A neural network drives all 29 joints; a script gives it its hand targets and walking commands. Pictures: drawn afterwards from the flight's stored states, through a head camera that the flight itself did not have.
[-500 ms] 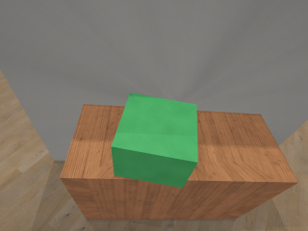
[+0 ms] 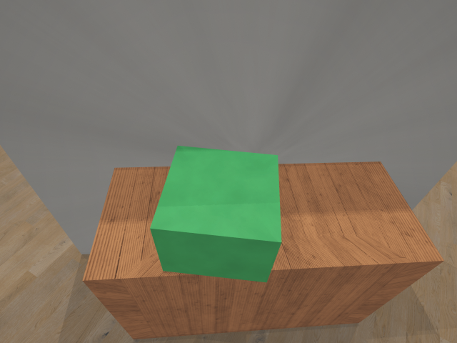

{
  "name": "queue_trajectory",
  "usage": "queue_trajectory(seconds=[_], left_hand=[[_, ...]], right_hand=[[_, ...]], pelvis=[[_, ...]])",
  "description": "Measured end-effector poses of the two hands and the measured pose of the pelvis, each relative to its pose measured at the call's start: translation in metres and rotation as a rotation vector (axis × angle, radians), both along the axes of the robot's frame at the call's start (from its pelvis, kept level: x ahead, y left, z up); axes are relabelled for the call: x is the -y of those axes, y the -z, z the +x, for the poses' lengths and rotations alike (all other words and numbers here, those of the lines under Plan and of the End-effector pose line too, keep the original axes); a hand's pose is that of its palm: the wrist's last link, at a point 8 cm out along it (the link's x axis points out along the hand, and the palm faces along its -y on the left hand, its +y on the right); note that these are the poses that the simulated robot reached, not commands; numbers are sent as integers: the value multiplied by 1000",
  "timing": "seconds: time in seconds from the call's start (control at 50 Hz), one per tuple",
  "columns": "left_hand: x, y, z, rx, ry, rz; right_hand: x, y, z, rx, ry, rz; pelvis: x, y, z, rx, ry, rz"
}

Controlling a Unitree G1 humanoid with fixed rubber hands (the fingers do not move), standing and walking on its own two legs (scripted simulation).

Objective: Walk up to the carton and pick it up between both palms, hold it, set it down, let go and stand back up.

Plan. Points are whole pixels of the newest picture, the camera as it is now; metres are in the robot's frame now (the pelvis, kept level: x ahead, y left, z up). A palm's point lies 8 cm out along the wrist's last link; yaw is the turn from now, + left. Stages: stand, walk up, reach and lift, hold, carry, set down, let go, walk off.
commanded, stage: walk up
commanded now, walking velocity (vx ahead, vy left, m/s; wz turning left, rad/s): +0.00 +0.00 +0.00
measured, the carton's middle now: (221, 212) +0.45 +0.01 -0.10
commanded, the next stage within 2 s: none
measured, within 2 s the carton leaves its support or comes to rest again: neither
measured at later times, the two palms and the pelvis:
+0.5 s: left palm out of the picture -0.03 +0.17 -0.14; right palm out of the picture +0.00 -0.21 -0.15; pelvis +0.03 -0.02 +0.00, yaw -1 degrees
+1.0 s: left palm out of the picture +0.00 +0.17 -0.15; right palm out of the picture +0.01 -0.22 -0.16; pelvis +0.04 -0.03 +0.00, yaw -2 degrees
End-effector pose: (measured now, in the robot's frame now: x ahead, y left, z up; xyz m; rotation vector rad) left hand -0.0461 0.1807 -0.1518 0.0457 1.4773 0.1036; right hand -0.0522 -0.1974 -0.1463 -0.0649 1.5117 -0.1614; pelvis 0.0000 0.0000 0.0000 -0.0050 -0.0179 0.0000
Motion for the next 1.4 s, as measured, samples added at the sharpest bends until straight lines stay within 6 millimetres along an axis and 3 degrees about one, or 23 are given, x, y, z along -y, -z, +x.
queue_trajectory(seconds=[0.16, 0.32, 0.56, 0.68, 0.88, 1.08, 1.18, 1.4], left_hand=[[1, -2, 20, 13, 21, 15], [0, -7, 22, -12, 18, 44], [17, -6, 17, -51, 8, 35], [15, -3, 28, -30, 33, 47], [9, -5, 54, 31, 49, 77], [17, -8, 41, -7, 29, 70], [18, -9, 32, -35, 32, 67], [17, -6, 42, -8, 40, 73]], right_hand=[[-4, 5, 9, 6, 8, 16], [-5, 8, 31, 30, -9, 44], [19, 9, 57, 52, -17, 5], [38, 11, 67, 81, 8, -42], [34, 9, 64, 74, 5, -11], [22, 12, 51, 28, 10, 25], [28, 13, 47, 16, 22, 10], [36, 10, 48, 24, 17, -7]], pelvis=[[4, 1, 10, 4, 12, 12], [9, 0, 21, 4, 12, 18], [20, 1, 32, 5, 29, 28], [23, 6, 29, 0, 60, 28], [27, 3, 34, 8, 46, 31], [29, 2, 37, 15, 39, 30], [30, 4, 35, 10, 61, 29], [33, 4, 36, 11, 52, 32]])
